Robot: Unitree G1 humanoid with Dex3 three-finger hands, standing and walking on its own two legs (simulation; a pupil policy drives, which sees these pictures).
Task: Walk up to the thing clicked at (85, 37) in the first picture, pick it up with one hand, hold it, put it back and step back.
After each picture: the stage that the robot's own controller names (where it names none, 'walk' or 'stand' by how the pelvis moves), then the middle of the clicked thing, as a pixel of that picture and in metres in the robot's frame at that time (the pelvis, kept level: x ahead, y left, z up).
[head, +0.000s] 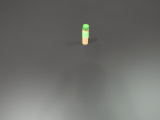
stand; (85, 34) +1.49 +0.00 -0.65
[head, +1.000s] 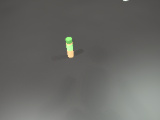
walk; (69, 47) +1.36 +0.27 -0.63
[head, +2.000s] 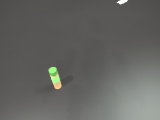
walk; (55, 78) +0.85 +0.35 -0.65
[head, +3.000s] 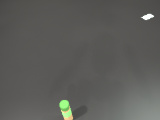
walk; (66, 111) +0.56 +0.21 -0.65
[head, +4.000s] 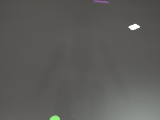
stand; out of the picture +0.45 +0.17 -0.64
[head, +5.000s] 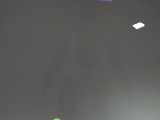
stand; out of the picture +0.42 +0.17 -0.65
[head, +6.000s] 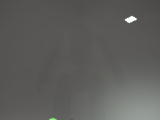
stand; out of the picture +0.40 +0.20 -0.65
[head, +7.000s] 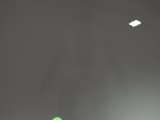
stand; out of the picture +0.43 +0.18 -0.66
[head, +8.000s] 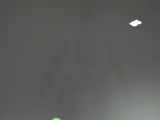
stand; out of the picture +0.42 +0.19 -0.66
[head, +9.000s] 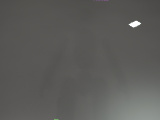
go down; out of the picture +0.42 +0.19 -0.66
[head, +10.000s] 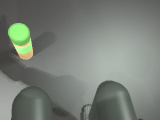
go down; (23, 44) +0.51 +0.19 -0.28
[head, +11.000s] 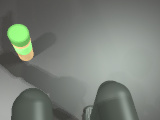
close in; (23, 45) +0.51 +0.19 -0.27
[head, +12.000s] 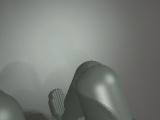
close in; out of the picture +0.50 +0.25 -0.17
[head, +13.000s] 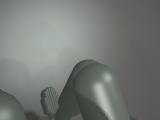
close; out of the picture +0.49 +0.26 -0.18
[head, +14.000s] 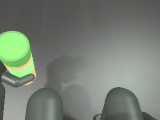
lift; (20, 64) +0.37 +0.21 -0.03
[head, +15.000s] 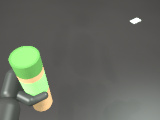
hold; (35, 84) +0.32 +0.15 +0.10
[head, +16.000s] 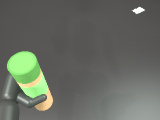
hold; (35, 86) +0.32 +0.16 +0.05
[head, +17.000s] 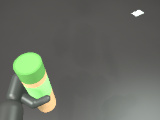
crouch; (39, 87) +0.33 +0.15 +0.05
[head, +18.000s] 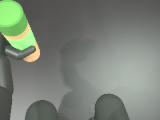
crouch; (21, 38) +0.48 +0.16 -0.01
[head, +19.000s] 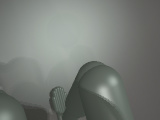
lower; out of the picture +0.48 +0.25 -0.18
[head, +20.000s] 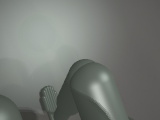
lower; out of the picture +0.49 +0.26 -0.18
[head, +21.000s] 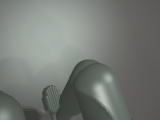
lower; out of the picture +0.48 +0.26 -0.18
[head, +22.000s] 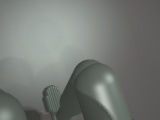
lower; out of the picture +0.48 +0.26 -0.18
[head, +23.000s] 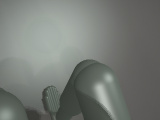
loosen; out of the picture +0.48 +0.24 -0.18
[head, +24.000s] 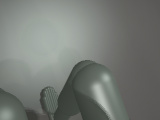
withdraw; out of the picture +0.48 +0.23 -0.19
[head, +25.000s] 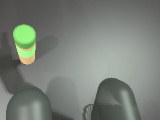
walk; (26, 47) +0.49 +0.18 -0.23
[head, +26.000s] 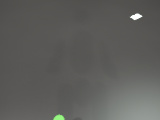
stand; out of the picture +0.42 +0.13 -0.58
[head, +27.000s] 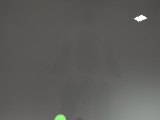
stand; out of the picture +0.43 +0.14 -0.60
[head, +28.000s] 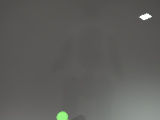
stand; out of the picture +0.42 +0.14 -0.61
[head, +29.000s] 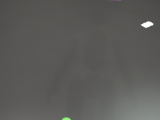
walk; out of the picture +0.43 +0.14 -0.66
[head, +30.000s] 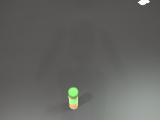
walk; (73, 99) +0.56 +0.08 -0.64
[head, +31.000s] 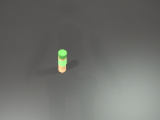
walk; (62, 61) +0.87 +0.11 -0.64
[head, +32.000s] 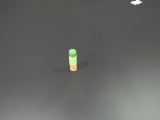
stand; (72, 60) +1.09 +0.16 -0.64
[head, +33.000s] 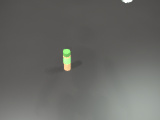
stand; (67, 60) +1.08 +0.17 -0.66
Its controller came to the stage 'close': yes
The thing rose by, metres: 0.69
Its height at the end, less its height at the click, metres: +0.00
